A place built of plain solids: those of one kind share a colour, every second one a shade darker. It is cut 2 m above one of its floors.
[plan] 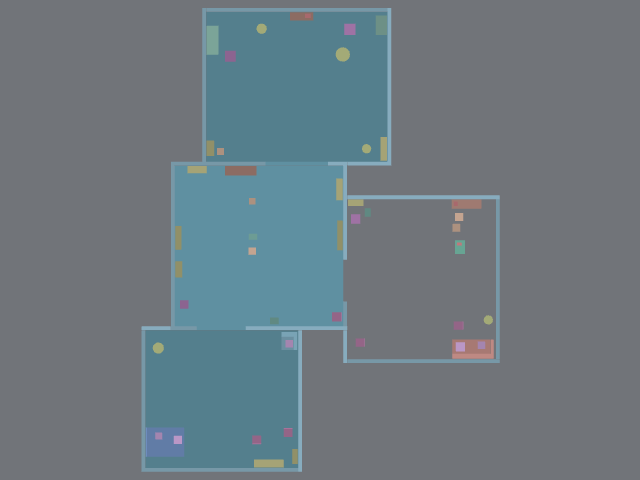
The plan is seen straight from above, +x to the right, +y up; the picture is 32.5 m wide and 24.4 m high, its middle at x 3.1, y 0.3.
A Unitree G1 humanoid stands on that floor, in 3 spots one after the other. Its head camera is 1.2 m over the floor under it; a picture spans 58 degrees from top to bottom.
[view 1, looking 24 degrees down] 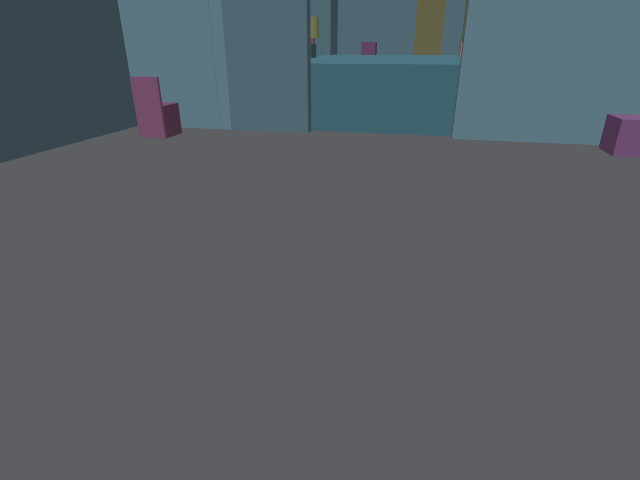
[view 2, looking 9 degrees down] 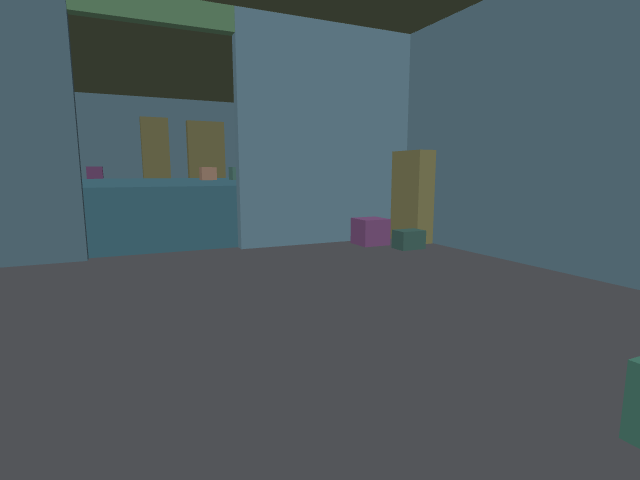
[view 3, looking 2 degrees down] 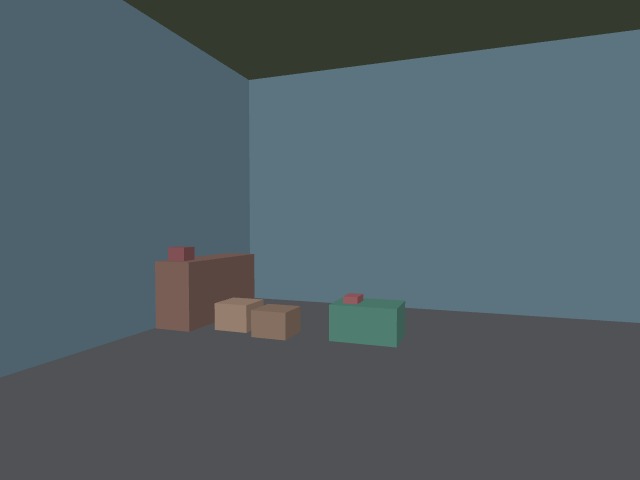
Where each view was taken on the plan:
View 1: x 10.99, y -1.14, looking -167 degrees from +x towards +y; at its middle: ground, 2.95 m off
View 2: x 11.03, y -2.41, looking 155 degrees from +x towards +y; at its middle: wall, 7.32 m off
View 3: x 5.76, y -1.14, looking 20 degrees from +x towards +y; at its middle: wall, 6.69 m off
